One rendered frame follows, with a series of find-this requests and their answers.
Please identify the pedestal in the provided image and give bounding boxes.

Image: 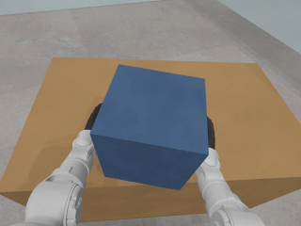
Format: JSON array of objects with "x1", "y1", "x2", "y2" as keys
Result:
[{"x1": 0, "y1": 56, "x2": 301, "y2": 223}]

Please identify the left robot forearm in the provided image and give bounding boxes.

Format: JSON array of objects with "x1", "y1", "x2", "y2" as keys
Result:
[{"x1": 24, "y1": 129, "x2": 97, "y2": 219}]

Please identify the robot right hand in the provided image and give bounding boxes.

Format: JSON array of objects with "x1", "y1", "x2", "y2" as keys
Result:
[{"x1": 207, "y1": 117, "x2": 215, "y2": 150}]

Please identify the robot right upper arm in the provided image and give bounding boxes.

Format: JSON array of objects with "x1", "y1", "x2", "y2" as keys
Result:
[{"x1": 210, "y1": 208, "x2": 264, "y2": 226}]

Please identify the robot left upper arm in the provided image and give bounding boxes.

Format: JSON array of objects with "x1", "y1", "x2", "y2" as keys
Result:
[{"x1": 10, "y1": 181, "x2": 84, "y2": 226}]

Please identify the carton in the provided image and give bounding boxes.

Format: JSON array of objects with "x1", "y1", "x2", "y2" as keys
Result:
[{"x1": 89, "y1": 64, "x2": 209, "y2": 190}]

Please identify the robot left hand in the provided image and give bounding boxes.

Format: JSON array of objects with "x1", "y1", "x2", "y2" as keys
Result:
[{"x1": 84, "y1": 103, "x2": 103, "y2": 130}]

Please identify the right robot forearm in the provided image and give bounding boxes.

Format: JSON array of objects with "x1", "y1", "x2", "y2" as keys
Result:
[{"x1": 195, "y1": 147, "x2": 265, "y2": 226}]

